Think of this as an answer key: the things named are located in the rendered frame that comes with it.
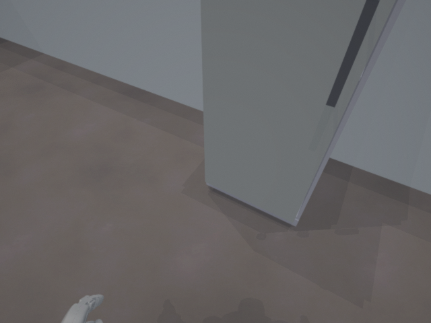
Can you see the robot left hand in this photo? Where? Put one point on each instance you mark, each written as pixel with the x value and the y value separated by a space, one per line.
pixel 78 313

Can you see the handle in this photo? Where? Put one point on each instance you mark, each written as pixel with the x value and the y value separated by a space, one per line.
pixel 352 50

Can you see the fridge door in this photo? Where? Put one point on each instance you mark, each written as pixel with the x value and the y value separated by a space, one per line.
pixel 268 69

